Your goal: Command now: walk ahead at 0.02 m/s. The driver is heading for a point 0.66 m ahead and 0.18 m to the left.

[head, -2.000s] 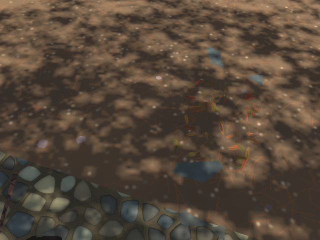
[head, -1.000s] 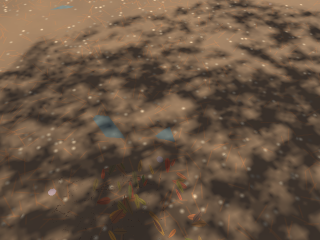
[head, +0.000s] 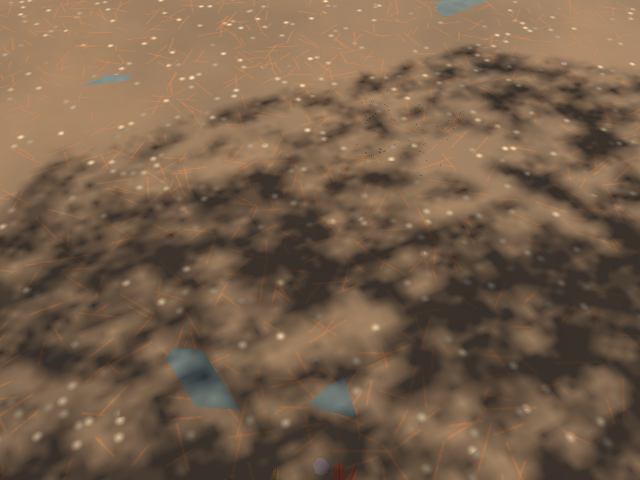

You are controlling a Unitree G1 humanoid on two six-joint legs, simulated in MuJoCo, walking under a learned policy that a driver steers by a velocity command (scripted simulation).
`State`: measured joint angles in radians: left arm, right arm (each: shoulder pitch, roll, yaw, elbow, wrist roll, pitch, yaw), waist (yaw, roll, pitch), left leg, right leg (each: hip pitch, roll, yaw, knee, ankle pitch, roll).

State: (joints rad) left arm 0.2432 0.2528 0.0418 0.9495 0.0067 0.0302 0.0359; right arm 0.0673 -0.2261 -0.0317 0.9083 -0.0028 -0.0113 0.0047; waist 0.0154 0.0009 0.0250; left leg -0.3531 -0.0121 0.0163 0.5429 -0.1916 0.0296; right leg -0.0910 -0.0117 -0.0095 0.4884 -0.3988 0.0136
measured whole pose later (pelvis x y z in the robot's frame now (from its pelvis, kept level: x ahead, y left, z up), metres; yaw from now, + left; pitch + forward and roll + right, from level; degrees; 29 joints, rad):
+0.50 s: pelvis +0.03 +0.01 -0.01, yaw +0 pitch -1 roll +0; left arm 0.41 0.23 0.05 1.08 -0.02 -0.04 0.04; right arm 0.15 -0.24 -0.07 1.03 0.03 -0.05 0.01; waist 0.02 -0.04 0.00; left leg -0.31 -0.02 0.07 0.62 -0.32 0.06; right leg -0.02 -0.05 0.00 0.51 -0.47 0.02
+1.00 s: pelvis +0.24 -0.02 -0.01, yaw +2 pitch +2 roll +1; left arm -0.05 0.23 0.05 0.86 -0.03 -0.10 -0.03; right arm 0.44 -0.24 -0.05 1.08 0.02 -0.06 -0.01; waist -0.09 -0.02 0.03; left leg 0.13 0.00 0.01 0.25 -0.41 -0.01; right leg -0.52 -0.05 -0.01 0.51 -0.05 -0.04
